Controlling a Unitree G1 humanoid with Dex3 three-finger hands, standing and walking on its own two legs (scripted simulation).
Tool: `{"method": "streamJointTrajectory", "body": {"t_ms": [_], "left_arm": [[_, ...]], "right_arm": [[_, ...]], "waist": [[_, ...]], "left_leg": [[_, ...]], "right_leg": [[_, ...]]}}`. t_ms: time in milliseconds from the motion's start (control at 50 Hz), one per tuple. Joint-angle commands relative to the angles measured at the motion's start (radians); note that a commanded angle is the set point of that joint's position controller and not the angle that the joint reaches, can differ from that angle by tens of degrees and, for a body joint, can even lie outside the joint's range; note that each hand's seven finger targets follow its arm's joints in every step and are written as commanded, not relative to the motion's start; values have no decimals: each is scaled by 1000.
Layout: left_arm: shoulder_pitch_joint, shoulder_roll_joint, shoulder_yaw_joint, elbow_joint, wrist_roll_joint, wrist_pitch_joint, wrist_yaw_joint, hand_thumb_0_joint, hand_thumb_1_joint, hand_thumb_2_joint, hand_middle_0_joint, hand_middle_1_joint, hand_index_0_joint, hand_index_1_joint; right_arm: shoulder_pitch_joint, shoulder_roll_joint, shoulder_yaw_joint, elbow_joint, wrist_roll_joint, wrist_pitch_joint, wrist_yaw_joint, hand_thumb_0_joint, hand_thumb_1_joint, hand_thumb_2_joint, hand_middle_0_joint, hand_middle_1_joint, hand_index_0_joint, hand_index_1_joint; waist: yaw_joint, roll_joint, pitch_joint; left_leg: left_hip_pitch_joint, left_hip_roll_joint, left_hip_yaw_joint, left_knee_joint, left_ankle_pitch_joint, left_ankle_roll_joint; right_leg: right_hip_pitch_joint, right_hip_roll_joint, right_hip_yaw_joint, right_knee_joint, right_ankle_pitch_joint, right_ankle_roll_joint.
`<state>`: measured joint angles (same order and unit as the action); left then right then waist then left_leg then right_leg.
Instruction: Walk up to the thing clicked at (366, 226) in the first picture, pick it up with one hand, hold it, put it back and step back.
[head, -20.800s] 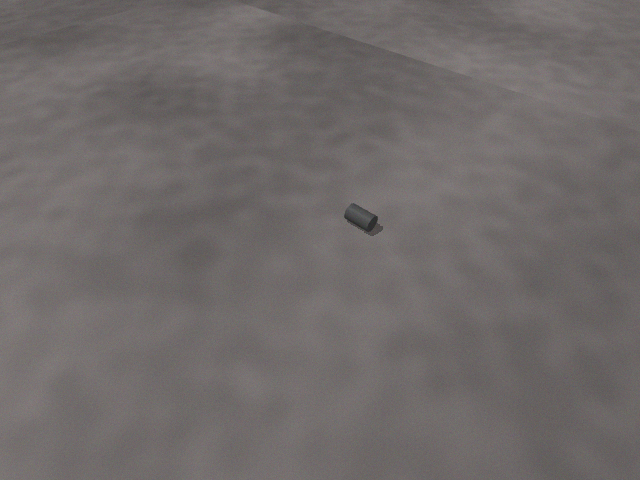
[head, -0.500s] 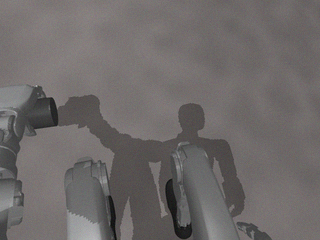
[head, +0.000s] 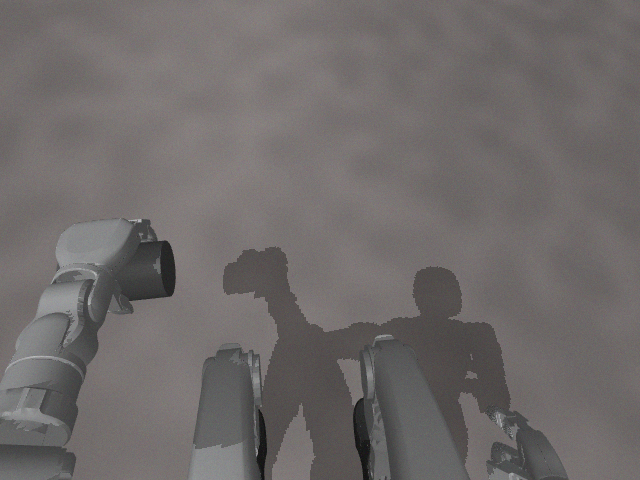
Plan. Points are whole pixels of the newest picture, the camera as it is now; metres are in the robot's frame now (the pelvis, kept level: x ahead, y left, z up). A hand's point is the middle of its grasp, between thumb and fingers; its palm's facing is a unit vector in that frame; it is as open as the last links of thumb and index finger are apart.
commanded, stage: lift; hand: left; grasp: from above
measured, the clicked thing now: (121, 273) +0.40 +0.27 -0.12
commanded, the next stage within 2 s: hold in 0.86 s
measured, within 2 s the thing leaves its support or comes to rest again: neither
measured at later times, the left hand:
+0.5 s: hand (55, 254) +0.35 +0.25 +0.09, palm faces -0.45 -0.07 -0.89, open 10.6 cm
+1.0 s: hand (24, 189) +0.38 +0.24 +0.16, palm faces -0.44 -0.08 -0.89, open 10.5 cm
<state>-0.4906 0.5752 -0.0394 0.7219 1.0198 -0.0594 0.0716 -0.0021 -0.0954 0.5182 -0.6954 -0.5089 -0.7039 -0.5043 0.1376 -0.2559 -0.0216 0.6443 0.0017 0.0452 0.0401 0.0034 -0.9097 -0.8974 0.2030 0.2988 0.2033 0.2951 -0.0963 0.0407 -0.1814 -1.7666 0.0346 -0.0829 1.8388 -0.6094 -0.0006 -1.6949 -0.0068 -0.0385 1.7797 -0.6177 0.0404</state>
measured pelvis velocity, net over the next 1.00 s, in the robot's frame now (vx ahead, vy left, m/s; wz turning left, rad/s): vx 0.07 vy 0.00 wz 0.03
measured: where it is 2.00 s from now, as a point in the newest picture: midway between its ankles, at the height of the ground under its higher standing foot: (313, 475)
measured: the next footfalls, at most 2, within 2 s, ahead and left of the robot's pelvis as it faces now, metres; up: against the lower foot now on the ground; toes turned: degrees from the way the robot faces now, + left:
none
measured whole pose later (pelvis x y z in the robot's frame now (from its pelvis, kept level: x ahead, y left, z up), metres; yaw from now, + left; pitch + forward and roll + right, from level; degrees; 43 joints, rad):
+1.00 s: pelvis +0.07 +0.00 +0.23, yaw +2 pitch +9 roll -1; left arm -0.32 0.39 -0.19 0.82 1.01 0.00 0.11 0.00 -0.07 0.47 -0.73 -0.41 -0.74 -0.41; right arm 0.25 -0.24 -0.04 0.72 0.04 0.01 -0.04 0.01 -0.90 -0.89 0.20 0.30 0.20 0.30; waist -0.05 0.03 -0.08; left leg -0.60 0.04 0.02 0.80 -0.36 0.00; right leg -0.58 -0.01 0.02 0.77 -0.35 0.03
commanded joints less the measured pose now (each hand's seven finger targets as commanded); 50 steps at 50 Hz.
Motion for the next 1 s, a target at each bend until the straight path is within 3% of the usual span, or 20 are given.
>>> {"method": "streamJointTrajectory", "body": {"t_ms": [0,20,40,120,200,240,280,320,360,400,440,460,500,580,620,740,760,900,940,980], "left_arm": [[-224,214,71,-248,-18,26,31,0,723,855,-1094,-653,-1082,-667],[-211,232,87,-257,-23,30,32,0,731,837,-1100,-632,-1088,-646],[-204,195,52,-259,-23,35,27,0,736,850,-1106,-644,-1094,-658],[-163,173,47,-247,-34,45,26,0,739,848,-1118,-621,-1100,-641],[-164,152,29,-209,-22,42,31,0,732,853,-1113,-622,-1095,-642],[-151,111,-5,-162,-17,39,31,0,743,832,-1117,-620,-1102,-638],[-133,120,6,-142,-14,37,36,0,735,825,-1106,-621,-1093,-636],[-141,82,-30,-123,-14,32,38,0,739,825,-1116,-612,-1101,-630],[-118,76,-23,-110,-11,31,46,0,711,808,-1094,-603,-1078,-621],[-149,51,-51,-112,-8,30,57,0,715,834,-1098,-621,-1082,-639],[-162,80,-26,-102,-2,30,75,0,722,827,-1104,-614,-1088,-633],[-178,63,-45,-88,-1,30,82,0,711,836,-1111,-598,-1088,-623],[-163,73,-30,-70,8,32,98,0,734,823,-1125,-585,-1104,-608],[-193,53,-48,-81,7,44,110,0,701,831,-1100,-584,-1077,-609],[-174,43,-53,-62,0,53,114,0,677,832,-1092,-571,-1065,-600],[-147,10,-75,-57,-19,64,99,0,701,801,-1110,-552,-1087,-577],[-141,26,-65,-49,-20,65,96,0,679,798,-1097,-541,-1072,-569],[-155,13,-82,-92,-12,64,79,0,683,812,-1099,-544,-1076,-569],[-135,26,-69,-87,-11,62,76,0,697,808,-1109,-535,-1086,-561],[-153,11,-82,-90,-6,60,70,0,687,769,-1089,-538,-1074,-555]], "right_arm": [[106,-179,-71,-66,14,-18,-40,0,-897,-900,200,300,200,300],[96,-179,-70,-71,17,-16,-46,0,-898,-900,200,300,200,300],[94,-165,-65,-69,20,-16,-51,0,-899,-901,200,300,200,300],[87,-151,-56,-62,28,-25,-72,0,-899,-901,200,300,200,300],[90,-142,-52,-50,31,-42,-91,0,-900,-902,200,300,200,300],[91,-136,-49,-41,31,-52,-97,0,-901,-903,200,300,200,300],[91,-139,-52,-40,33,-60,-101,0,-900,-903,200,300,200,300],[92,-132,-50,-41,33,-68,-103,0,-901,-903,200,300,200,300],[99,-133,-54,-36,35,-75,-105,0,-901,-903,200,300,200,300],[106,-127,-49,-34,34,-80,-105,0,-900,-903,200,300,200,300],[110,-133,-55,-30,34,-85,-107,0,-900,-903,200,300,200,300],[110,-129,-52,-26,33,-87,-105,0,-902,-904,200,300,200,300],[107,-133,-54,-25,34,-91,-103,0,-900,-903,200,300,200,300],[117,-131,-61,-14,32,-94,-99,0,-899,-902,200,300,200,300],[120,-133,-61,-19,34,-92,-99,0,-899,-902,200,300,200,300],[123,-128,-64,-19,34,-85,-97,0,-898,-900,200,300,200,300],[120,-131,-64,-20,35,-83,-97,0,-898,-900,200,300,200,300],[116,-129,-69,-19,38,-74,-96,0,-895,-899,200,300,200,300],[112,-136,-72,-23,38,-72,-94,0,-892,-897,200,300,200,300],[107,-134,-73,-25,39,-68,-93,0,-895,-897,200,300,200,300]], "waist": [[1,154,-559],[9,135,-553],[-7,120,-511],[1,78,-447],[4,72,-371],[4,67,-322],[22,67,-313],[16,59,-286],[27,61,-289],[18,46,-279],[29,53,-263],[23,55,-236],[34,50,-219],[38,63,-258],[40,28,-234],[42,19,-203],[42,8,-192],[48,2,-194],[55,7,-171],[51,13,-169]], "left_leg": [[622,-13,16,-399,91,21],[640,-14,17,-424,77,22],[641,-17,32,-436,82,24],[723,-17,39,-531,97,23],[797,-17,41,-629,97,19],[831,-14,34,-681,97,15],[875,-17,36,-727,106,12],[912,-17,34,-774,112,10],[967,-16,32,-811,142,6],[997,-22,44,-839,181,8],[1038,-24,51,-881,174,8],[1043,-25,57,-898,171,7],[1077,-23,51,-939,169,5],[1183,-26,60,-982,277,-2],[1202,-30,66,-1005,310,1],[1271,-36,79,-1071,373,1],[1282,-36,78,-1087,370,2],[1372,-40,93,-1139,479,0],[1387,-37,93,-1163,471,-2],[1413,-35,91,-1179,478,-6]], "right_leg": [[375,32,-27,-327,150,-57],[410,34,-24,-355,140,-57],[433,34,-17,-393,142,-56],[551,36,-3,-498,146,-55],[637,39,11,-597,136,-58],[667,39,13,-636,138,-58],[710,42,19,-683,138,-59],[749,45,21,-728,146,-59],[786,46,20,-759,170,-59],[835,48,22,-801,203,-59],[871,46,25,-840,200,-56],[884,45,27,-860,200,-55],[905,45,24,-887,197,-55],[991,44,29,-940,286,-53],[1034,42,32,-975,316,-50],[1117,39,40,-1049,377,-47],[1128,39,38,-1063,371,-46],[1212,39,45,-1117,471,-46],[1217,40,37,-1130,454,-49],[1218,43,35,-1138,455,-51]]}}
